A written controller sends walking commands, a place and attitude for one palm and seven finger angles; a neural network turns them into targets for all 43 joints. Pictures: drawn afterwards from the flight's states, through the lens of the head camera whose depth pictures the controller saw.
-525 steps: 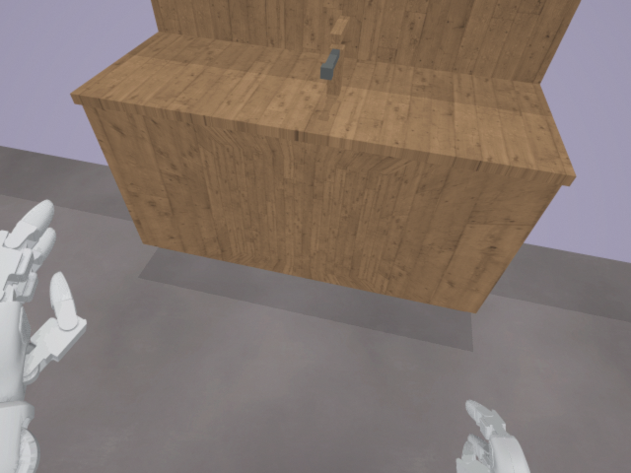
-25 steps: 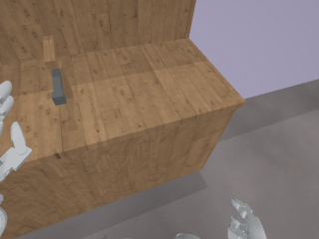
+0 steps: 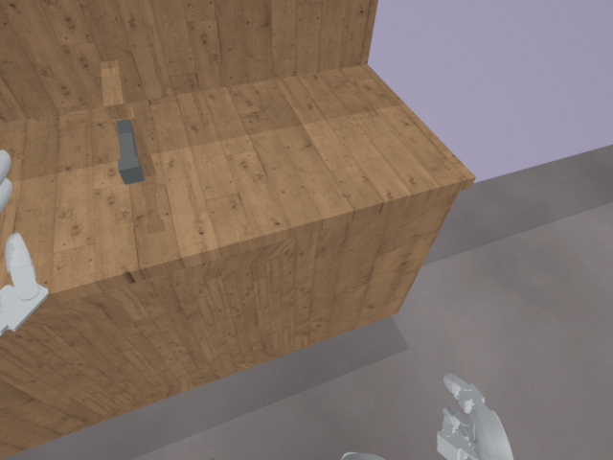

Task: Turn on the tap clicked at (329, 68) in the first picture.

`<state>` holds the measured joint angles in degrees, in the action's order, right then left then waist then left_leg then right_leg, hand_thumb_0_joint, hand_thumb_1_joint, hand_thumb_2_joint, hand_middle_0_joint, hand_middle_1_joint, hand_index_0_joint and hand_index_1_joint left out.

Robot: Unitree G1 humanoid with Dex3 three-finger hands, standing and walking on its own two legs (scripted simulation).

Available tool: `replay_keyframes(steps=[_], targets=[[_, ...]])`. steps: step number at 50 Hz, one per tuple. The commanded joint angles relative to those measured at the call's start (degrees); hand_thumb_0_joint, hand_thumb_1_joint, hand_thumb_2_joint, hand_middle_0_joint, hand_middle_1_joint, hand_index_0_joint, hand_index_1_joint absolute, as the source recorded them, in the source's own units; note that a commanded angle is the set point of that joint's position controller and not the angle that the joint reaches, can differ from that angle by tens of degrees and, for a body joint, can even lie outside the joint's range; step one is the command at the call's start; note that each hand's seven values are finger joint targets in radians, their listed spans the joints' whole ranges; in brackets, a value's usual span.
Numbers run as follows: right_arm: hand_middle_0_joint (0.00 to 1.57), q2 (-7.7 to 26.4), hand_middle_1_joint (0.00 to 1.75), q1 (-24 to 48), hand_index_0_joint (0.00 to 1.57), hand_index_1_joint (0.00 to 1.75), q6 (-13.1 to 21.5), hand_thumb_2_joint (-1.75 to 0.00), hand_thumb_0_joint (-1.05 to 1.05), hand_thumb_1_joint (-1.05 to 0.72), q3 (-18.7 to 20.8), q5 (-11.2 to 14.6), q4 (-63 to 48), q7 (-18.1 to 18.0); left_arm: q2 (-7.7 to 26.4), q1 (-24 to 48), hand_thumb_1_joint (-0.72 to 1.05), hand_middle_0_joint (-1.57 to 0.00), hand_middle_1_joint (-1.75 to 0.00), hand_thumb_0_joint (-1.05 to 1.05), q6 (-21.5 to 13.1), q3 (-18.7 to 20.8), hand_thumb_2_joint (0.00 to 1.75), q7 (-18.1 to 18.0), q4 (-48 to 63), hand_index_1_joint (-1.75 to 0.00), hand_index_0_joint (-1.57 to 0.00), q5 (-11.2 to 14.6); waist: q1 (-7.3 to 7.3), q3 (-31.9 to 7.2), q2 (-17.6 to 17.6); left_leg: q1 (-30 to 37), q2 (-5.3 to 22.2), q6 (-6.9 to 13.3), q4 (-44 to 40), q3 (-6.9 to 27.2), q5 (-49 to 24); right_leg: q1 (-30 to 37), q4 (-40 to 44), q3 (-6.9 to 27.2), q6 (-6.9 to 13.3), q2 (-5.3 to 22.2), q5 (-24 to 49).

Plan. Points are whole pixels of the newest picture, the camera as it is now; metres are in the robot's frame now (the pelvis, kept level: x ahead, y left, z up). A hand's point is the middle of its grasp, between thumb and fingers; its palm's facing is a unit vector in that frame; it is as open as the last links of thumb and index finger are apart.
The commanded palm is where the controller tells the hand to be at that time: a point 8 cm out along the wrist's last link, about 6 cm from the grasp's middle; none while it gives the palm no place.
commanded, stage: come to a stop and stand still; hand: left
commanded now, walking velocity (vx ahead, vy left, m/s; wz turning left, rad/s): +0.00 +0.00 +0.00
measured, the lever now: (131, 170) +0.49 +0.27 +0.09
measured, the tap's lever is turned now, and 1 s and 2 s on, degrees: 0 0 0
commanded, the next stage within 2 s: look again from close up in 0.82 s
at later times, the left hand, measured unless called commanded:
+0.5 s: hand out of the picture +0.15 +0.26 +0.20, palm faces +0.43 -0.79 -0.43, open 7.4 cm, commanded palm +0.08 +0.30 +0.20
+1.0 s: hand out of the picture +0.15 +0.31 +0.21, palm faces +0.49 -0.74 -0.45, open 7.4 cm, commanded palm +0.07 +0.31 +0.20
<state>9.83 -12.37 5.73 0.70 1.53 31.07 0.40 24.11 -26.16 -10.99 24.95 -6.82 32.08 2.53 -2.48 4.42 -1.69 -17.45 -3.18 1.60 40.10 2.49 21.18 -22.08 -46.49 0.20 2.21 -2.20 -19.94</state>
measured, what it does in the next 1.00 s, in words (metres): steps on the spot: right foot, then left foot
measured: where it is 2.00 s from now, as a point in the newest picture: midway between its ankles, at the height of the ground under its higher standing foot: outside the picture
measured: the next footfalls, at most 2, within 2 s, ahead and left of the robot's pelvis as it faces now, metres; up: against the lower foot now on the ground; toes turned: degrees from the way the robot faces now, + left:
right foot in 0.02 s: +0.01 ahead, -0.07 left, +0.00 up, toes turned +5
left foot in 0.26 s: -0.03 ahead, +0.14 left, +0.00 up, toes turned +1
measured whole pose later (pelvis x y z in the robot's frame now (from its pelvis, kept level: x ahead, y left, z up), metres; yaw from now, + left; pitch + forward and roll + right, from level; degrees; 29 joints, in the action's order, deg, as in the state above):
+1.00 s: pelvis -0.08 +0.02 +0.02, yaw +3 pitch -1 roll -1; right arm 11.5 -13.5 9.2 -0.6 0.4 36.2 -1.2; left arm 26.8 -13.3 -15.1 24.3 -4.2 17.5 0.6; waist 3.3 2.9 -0.8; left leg -13.8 -0.2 -0.1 29.1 1.9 14.5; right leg -15.0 -26.0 0.1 2.1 -3.1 -10.3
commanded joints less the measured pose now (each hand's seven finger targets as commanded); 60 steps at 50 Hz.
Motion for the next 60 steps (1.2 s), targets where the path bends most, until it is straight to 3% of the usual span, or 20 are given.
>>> replay_keyframes(steps=[1,2,4,5,7,10,13,16,22,25,30,34,41,45,46,47,48,50,56,60], targets=[[0.2,8.24,0.3,2.63,0.2,0.3,1.7,-0.9,0.0,-0.9,2.04,1.06,-7.54,-0.21,7.39,-0.85,0.9,-0.2,-0.3,0.0,-3.24,6.72,0.9,0.11,6.7,-0.3,-0.2,1.02,1.82,-7.92,6.03,-4.86,10.24,3.51,-1.31,9.25,-17.2,15.21,22.28,-3.41,0.45,2.34,14.73],[0.2,8.57,0.3,1.42,0.2,0.3,1.5,-0.9,0.0,-0.9,2.37,1.07,-6.92,-0.33,8.26,0.76,0.9,-0.2,-0.3,0.0,-3.16,6.89,0.9,0.02,4.92,-0.3,-0.2,0.93,1.03,-8.7,-0.28,-5.74,7.62,2.4,4.15,6.68,-11.46,16.73,24.59,-0.03,1.96,5.78,17.89],[0.2,10.44,0.3,0.41,0.2,0.3,0.84,-0.9,0.0,-0.9,4.98,1.55,-9.09,-0.03,7.28,1.1,0.9,-0.2,-0.3,0.0,-2.55,4.91,0.9,0.14,5.28,-0.3,-0.2,1.93,1.92,-9.91,-17.87,-8.13,0.31,-1.11,23.13,2.46,2.87,10.19,25.54,23.06,10.77,19.63,19.75],[0.2,9.34,0.3,1.69,0.2,0.3,0.43,-0.9,0.0,-0.9,4.1,1.5,-8.74,-0.3,7.22,-0.14,0.9,-0.2,-0.3,0.0,-1.99,5.35,0.9,-0.19,3.98,-0.3,-0.2,2.24,2.33,-7.86,-9.65,-8.93,2.32,-0.97,27.28,5.39,3.78,5.59,25.0,23.94,12.45,21.03,16.85],[0.2,6.87,0.3,4.03,0.2,0.3,-0.51,-0.9,0.0,-0.9,1.75,0.18,-7.17,-0.59,7.57,1.95,0.9,-0.2,-0.3,0.0,-1.31,3.7,0.9,-0.93,7.18,-0.3,-0.2,0.99,1.34,-6.68,-0.28,-9.57,3.74,-1.28,27.62,4.34,1.77,0.83,21.77,20.08,11.81,19.55,15.07],[0.2,7.05,0.3,5.46,0.2,0.3,1.0,-0.9,0.0,-0.9,1.84,-0.56,-6.42,-1.92,10.72,8.59,0.9,-0.2,-0.3,0.0,-2.09,4.19,0.9,-2.62,16.26,-0.3,-0.2,-0.11,2.35,-8.87,-1.79,-3.22,5.05,-0.24,10.03,1.95,1.4,0.11,19.17,15.83,9.59,17.99,14.66],[0.2,6.96,0.3,2.96,0.2,0.3,3.22,-0.9,0.0,-0.9,2.13,-1.08,-5.61,-3.38,9.92,5.76,0.9,-0.2,-0.3,0.0,-2.79,4.75,0.9,-3.66,17.61,-0.3,-0.2,0.05,2.61,-13.28,7.16,10.25,3.51,0.65,-19.09,-5.16,-12.13,4.89,9.87,5.27,3.09,8.7,10.33],[0.2,5.93,0.3,4.31,0.2,0.3,5.11,-0.9,0.0,-0.9,1.34,-1.22,-5.83,-3.25,10.67,7.81,0.9,-0.2,-0.3,0.0,-3.48,5.56,0.9,-3.65,16.77,-0.3,-0.2,0.47,0.26,-9.07,25.19,12.01,15.51,6.5,-18.36,14.73,-36.77,-3.51,-5.47,-0.9,-1.93,0.92,-8.23],[0.2,8.6,0.3,2.64,0.2,0.3,3.53,-0.9,0.0,-0.9,2.15,0.61,-6.34,-0.65,6.23,1.26,0.9,-0.2,-0.3,0.0,-2.99,3.49,0.9,-0.79,4.38,-0.3,-0.2,-0.08,2.44,-6.5,5.3,-4.2,10.95,3.16,-8.61,6.34,-13.96,17.98,23.31,-1.61,-0.78,2.66,11.14],[0.2,9.95,0.3,0.71,0.2,0.3,2.44,-0.9,0.0,-0.9,4.27,0.88,-7.15,-1.1,5.63,-0.93,0.9,-0.2,-0.3,0.0,-1.69,2.51,0.9,-0.37,1.43,-0.3,-0.2,1.39,2.4,-4.37,-12.87,-5.85,1.65,-0.54,5.45,0.49,2.83,7.33,34.85,24.12,6.66,16.79,-10.33],[0.2,7.38,0.3,3.68,0.2,0.3,2.7,-0.9,0.0,-0.9,0.92,-0.72,-5.35,-3.11,8.09,9.0,0.9,-0.2,-0.3,0.0,-1.94,1.7,0.9,-2.02,10.47,-0.3,-0.2,0.39,1.49,-7.05,0.74,8.98,3.76,0.42,-15.29,-1.26,-3.79,-0.23,26.01,9.75,3.33,10.6,-8.92],[0.2,7.84,0.3,5.06,0.2,0.3,4.08,-0.9,0.0,-0.9,0.89,-0.53,-5.63,-3.47,6.47,10.03,0.9,-0.2,-0.3,0.0,-2.09,0.54,0.9,-2.75,10.27,-0.3,-0.2,-0.7,2.35,-3.27,19.11,-5.23,14.71,5.41,-29.88,15.03,12.87,8.41,7.98,0.98,-2.15,0.63,-0.89],[0.2,8.73,0.3,2.41,0.2,0.3,5.28,-0.9,0.0,-0.9,2.17,-0.55,-4.93,-2.02,4.99,3.49,0.9,-0.2,-0.3,0.0,-3.39,0.59,0.9,-2.17,4.19,-0.3,-0.2,-0.41,2.79,-6.61,0.64,-0.97,6.17,0.5,-15.33,3.36,-2.69,13.61,27.16,9.07,0.92,6.7,4.06],[0.2,8.6,0.3,3.16,0.2,0.3,4.18,-0.9,0.0,-0.9,1.58,-0.82,-4.71,-2.29,5.65,4.02,0.9,-0.2,-0.3,0.0,-2.99,0.69,0.9,-2.21,3.39,-0.3,-0.2,0.44,2.31,-6.13,1.22,3.36,5.31,-0.08,-14.32,2.56,-5.33,7.82,30.16,11.79,2.52,9.09,0.65],[0.2,8.98,0.3,0.32,0.2,0.3,7.04,-0.9,0.0,-0.9,1.15,-3.15,-3.35,-2.58,48.86,59.17,0.9,-0.2,-0.3,0.0,-8.45,31.49,0.9,-1.21,17.61,-0.3,-0.2,-6.94,5.21,0.5,-4.87,-1.32,4.59,-0.3,-9.75,-1.92,-14.56,2.88,32.26,11.48,-0.95,6.33,12.95],[0.2,3.86,0.3,3.24,0.2,0.3,7.32,-0.9,0.0,-0.9,-0.72,-1.63,-1.76,-2.56,17.54,29.61,0.9,-0.2,-0.3,0.0,-7.62,11.03,0.9,1.52,-12.65,-0.3,-0.2,-2.47,3.44,-12.17,-4.45,3.69,1.72,-0.04,-11.65,-1.28,-13.63,10.25,27.3,10.08,1.85,9.48,15.98],[0.2,8.16,0.3,2.08,0.2,0.3,8.04,-0.9,0.0,-0.9,1.7,-0.93,-4.34,-2.15,10.4,14.25,0.9,-0.2,-0.3,0.0,-7.2,6.76,0.9,2.29,-17.01,-0.3,-0.2,-0.94,6.35,-10.39,1.22,5.76,3.13,-1.02,-12.07,-1.92,-13.46,12.34,29.03,15.42,0.43,9.1,20.34],[0.2,7.77,0.3,3.17,0.2,0.3,7.96,-0.9,0.0,-0.9,1.6,-0.03,-5.37,-0.29,2.15,8.78,0.9,-0.2,-0.3,0.0,-8.3,-1.75,0.9,2.9,-6.88,-0.3,-0.2,1.05,4.92,-14.23,7.5,6.27,4.04,-0.66,-16.33,-1.98,-14.78,19.46,24.99,10.53,-0.23,8.27,21.98],[0.2,8.74,0.3,4.87,0.2,0.3,6.94,-0.9,0.0,-0.9,1.45,-0.64,-6.99,-0.56,8.05,5.82,0.9,-0.2,-0.3,0.0,-7.45,2.08,0.9,0.54,1.31,-0.3,-0.2,0.64,4.96,-9.68,-1.51,2.62,5.82,-0.2,-20.6,1.15,-9.55,15.33,26.38,6.33,-1.19,4.61,9.09],[0.2,8.64,0.3,5.89,0.2,0.3,6.72,-0.9,0.0,-0.9,0.96,-0.88,-7.87,-2.05,11.09,12.96,0.9,-0.2,-0.3,0.0,-8.14,5.29,0.9,0.19,5.68,-0.3,-0.2,0.56,4.51,-8.62,5.85,1.16,6.2,0.16,-22.75,2.27,-7.88,16.43,24.58,5.15,-1.31,3.43,10.56]])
